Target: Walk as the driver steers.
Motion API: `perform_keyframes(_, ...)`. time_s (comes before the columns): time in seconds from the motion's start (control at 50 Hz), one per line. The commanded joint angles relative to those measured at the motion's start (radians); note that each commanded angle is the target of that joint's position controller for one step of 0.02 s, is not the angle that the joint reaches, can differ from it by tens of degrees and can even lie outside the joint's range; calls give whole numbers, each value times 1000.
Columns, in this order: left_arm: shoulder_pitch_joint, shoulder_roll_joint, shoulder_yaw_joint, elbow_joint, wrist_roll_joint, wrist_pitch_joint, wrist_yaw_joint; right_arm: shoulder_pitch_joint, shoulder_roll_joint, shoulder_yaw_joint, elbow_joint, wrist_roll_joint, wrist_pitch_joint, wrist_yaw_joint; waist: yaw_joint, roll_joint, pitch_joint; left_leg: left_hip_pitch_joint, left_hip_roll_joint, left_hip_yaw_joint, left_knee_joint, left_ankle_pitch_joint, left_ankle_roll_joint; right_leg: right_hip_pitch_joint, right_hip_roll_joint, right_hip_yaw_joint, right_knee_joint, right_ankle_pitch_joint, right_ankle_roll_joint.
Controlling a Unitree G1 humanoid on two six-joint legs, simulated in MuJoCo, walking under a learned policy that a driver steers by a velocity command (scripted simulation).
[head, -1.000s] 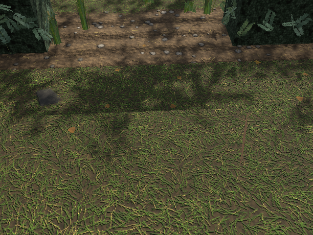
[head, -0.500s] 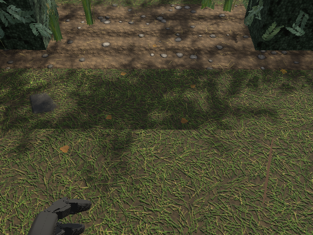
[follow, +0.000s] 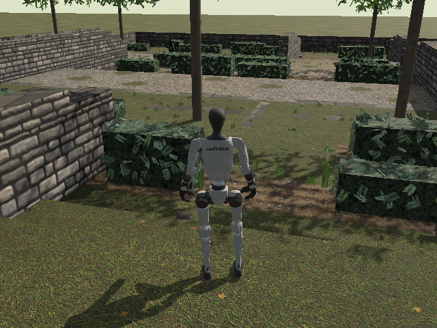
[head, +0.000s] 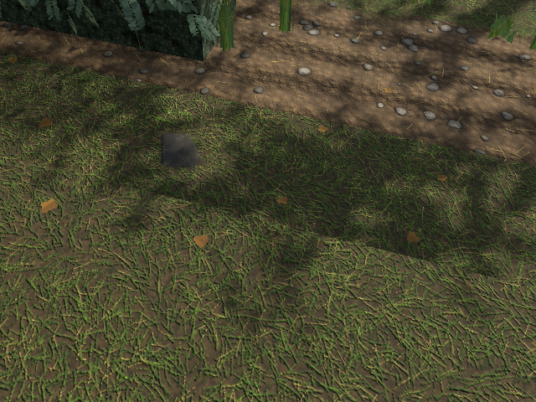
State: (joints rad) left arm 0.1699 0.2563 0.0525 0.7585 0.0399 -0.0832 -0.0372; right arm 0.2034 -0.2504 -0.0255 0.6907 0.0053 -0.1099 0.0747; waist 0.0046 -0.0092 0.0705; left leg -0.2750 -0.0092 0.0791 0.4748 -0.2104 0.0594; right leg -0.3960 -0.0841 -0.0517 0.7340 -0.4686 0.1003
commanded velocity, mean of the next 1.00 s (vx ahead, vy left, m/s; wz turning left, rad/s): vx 0.19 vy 0.00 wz -0.18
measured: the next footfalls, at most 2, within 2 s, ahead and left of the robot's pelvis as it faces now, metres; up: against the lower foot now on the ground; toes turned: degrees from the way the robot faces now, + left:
right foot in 0.38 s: +0.07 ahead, -0.18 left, +0.00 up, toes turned -16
left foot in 1.00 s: +0.31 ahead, -0.01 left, +0.00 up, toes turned -7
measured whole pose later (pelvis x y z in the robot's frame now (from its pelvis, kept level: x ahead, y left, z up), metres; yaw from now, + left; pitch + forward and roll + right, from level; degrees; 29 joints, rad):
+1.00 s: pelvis +0.22 -0.11 -0.04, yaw -12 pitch +1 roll -1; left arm 0.45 0.27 -0.02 0.77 0.10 -0.10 0.00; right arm 0.29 -0.26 -0.02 0.70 -0.10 -0.12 0.07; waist 0.06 0.01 0.00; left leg -0.52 0.05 0.05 0.93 -0.11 0.04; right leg -0.03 0.01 -0.08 0.64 -0.59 -0.04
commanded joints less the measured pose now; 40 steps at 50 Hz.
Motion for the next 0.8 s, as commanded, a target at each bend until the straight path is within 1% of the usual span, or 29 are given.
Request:
perform_keyframes(0.02, 63, 125, 32, -38, 9, -15, 5, -23, -193, -64, -96, -14, -5, -29, 8, 111, -110, 69, 305, -228, -167, 337, 208, -44, -15, 41, 218, 0, -6)
perform_keyframes(0.06, 42, 134, 34, -51, 10, -24, 21, 22, -203, -78, -97, -29, 1, -65, -26, 112, -87, 121, 350, -241, -229, 275, 276, -125, -7, 54, 300, 11, -41)
perform_keyframes(0.1, 20, 107, 24, -61, 10, -22, 27, 61, -155, -68, -83, -35, 8, -95, -41, 80, -65, 224, 369, -232, -269, 215, 273, -204, -28, 87, 248, 41, -57)
perform_keyframes(0.12, 16, 92, 19, -63, 12, -17, 24, 63, -144, -66, -81, -36, 11, -104, -43, 69, -65, 269, 365, -210, -277, 218, 262, -213, -34, 84, 194, 66, -59)
perform_keyframes(0.16, 13, 71, 13, -68, 19, -5, 10, 60, -154, -74, -84, -39, 16, -113, -52, 69, -72, 311, 350, -148, -285, 253, 243, -182, -32, 54, 108, 92, -62)
perform_keyframes(0.2, 23, 70, 13, -71, 21, 8, -9, 47, -182, -89, -94, -49, 15, -115, -54, 76, -77, 304, 338, -93, -292, 285, 231, -117, -21, 22, 38, 113, -71)
perform_keyframes(0.26, 39, 83, 16, -75, 8, 13, -30, 11, -203, -102, -112, -66, 8, -118, -49, 93, -83, 310, 357, -59, -290, 286, 202, -63, -13, 16, -39, 160, -88)
perform_keyframes(0.3, 41, 90, 18, -80, 3, 10, -38, -4, -212, -105, -114, -63, 9, -123, -49, 96, -84, 314, 369, -42, -272, 248, 178, -40, -7, 11, -100, 188, -103)
perform_keyframes(0.34, 51, 102, 27, -84, -8, -1, -48, -38, -219, -104, -106, -57, 18, -129, -28, 90, -87, 288, 359, -10, -223, 167, 135, 31, 20, -10, -227, 289, -133)
perform_keyframes(0.36, 58, 111, 35, -88, -16, -14, -52, -50, -216, -97, -96, -55, 27, -127, -16, 84, -90, 249, 347, 5, -186, 99, 109, 102, 52, -33, -307, 382, -159)
perform_keyframes(0.38, 71, 127, 47, -94, -22, -31, -51, -35, -196, -85, -75, -55, 35, -118, -6, 62, -112, 200, 323, 19, -135, 21, 69, 197, 75, -35, -359, 494, -195)
perform_keyframes(0.4, 106, 200, 72, -101, -17, -47, -38, 22, -132, -66, -76, -58, 42, -114, -16, -69, -190, 140, 220, 121, 28, -122, -27, 346, -18, 84, -376, 803, -283)
perform_keyframes(0.42, 174, 335, 108, -124, -27, -62, -22, 0, -79, -45, -163, -58, 32, -118, 2, -255, -267, -110, 49, 142, 289, -446, -122, 545, -236, 469, -441, 964, -510)
perform_keyframes(0.44, 247, 297, 106, -100, 11, -82, -2, -56, -114, -42, -135, -68, 15, -98, 73, -89, -195, -317, 37, -69, 362, -491, -106, 601, -252, 534, -473, 639, -503)
perform_keyframes(0.46, 291, 253, 101, -65, 23, -88, 5, -100, -117, -42, -113, -70, 16, -93, 93, -79, -125, -416, 72, -123, 449, -412, -88, 589, -214, 479, -494, 441, -442)
perform_keyframes(0.48, 280, 194, 83, -63, 11, -75, 7, -62, -165, -58, -84, -75, 14, -100, 76, -76, -104, -439, 85, -130, 514, -343, -74, 560, -193, 457, -522, 301, -417)
perform_keyframes(0.5, 260, 145, 61, -71, -7, -63, 4, -46, -171, -58, -61, -89, 13, -104, 54, -97, -76, -428, 93, -144, 535, -300, -58, 496, -181, 452, -548, 202, -396)
perform_keyframes(0.52, 214, 126, 46, -87, -13, -51, 2, -56, -147, -45, -57, -94, 15, -101, 24, -102, -43, -396, 101, -141, 537, -256, -50, 402, -163, 437, -572, 154, -373)
perform_keyframes(0.54, 177, 112, 35, -111, -8, -43, 3, -62, -136, -38, -53, -92, 17, -98, 9, -89, -37, -371, 97, -139, 516, -195, -48, 351, -142, 425, -596, 124, -358)
perform_keyframes(0.56, 146, 110, 33, -131, -8, -42, 7, -60, -127, -31, -44, -77, 20, -90, 6, -83, -40, -368, 92, -127, 499, -145, -56, 331, -132, 390, -610, 122, -346)
perform_keyframes(0.6, 180, 133, 33, -133, 5, -43, 6, -37, -113, -22, -14, -74, 33, -54, 26, -70, -43, -368, 86, -104, 477, -67, -79, 306, -117, 338, -613, 135, -333)
perform_keyframes(0.62, 200, 142, 33, -129, 14, -46, 2, -38, -116, -22, -7, -75, 33, -40, 37, -66, -38, -380, 86, -99, 466, -32, -85, 299, -120, 326, -608, 150, -335)
perform_keyframes(0.64, 218, 158, 31, -124, 29, -38, -5, -37, -91, -14, -5, -85, 33, -25, 46, -70, -34, -351, 84, -78, 486, -1, -84, 249, -106, 285, -595, 159, -336)
perform_keyframes(0.66, 230, 155, 27, -123, 32, -34, -9, -48, -94, -12, -8, -90, 28, -15, 55, -58, -26, -360, 88, -77, 472, 22, -79, 237, -114, 278, -589, 178, -346)
perform_keyframes(0.7, 255, 139, 13, -111, 31, -29, -7, -81, -95, -5, -23, -89, 17, -11, 76, -58, -20, -426, 94, -96, 423, 49, -61, 300, -152, 296, -578, 193, -373)
perform_keyframes(0.72, 271, 130, 8, -101, 33, -30, -4, -81, -96, -4, -22, -83, 14, -14, 84, -70, -23, -471, 95, -108, 400, 63, -54, 359, -169, 300, -572, 189, -380)
perform_keyframes(0.74, 264, 134, 4, -99, 76, -27, 9, 28, -101, -2, 10, -92, 7, -9, 60, -95, -45, -423, 94, -116, 544, 114, -51, 346, -167, 278, -527, 281, -377)
perform_keyframes(0.76, 265, 115, -3, -90, 83, -25, 15, 47, -106, -2, 14, -98, 3, -5, 62, -60, -39, -478, 99, -132, 566, 127, -48, 369, -174, 270, -496, 305, -385)
perform_keyframes(0.8, 281, 101, -21, -71, 73, -24, 25, 3, -104, -1, -16, -108, 1, -3, 78, -52, -19, -536, 108, -120, 568, 133, -46, 403, -172, 240, -455, 347, -379)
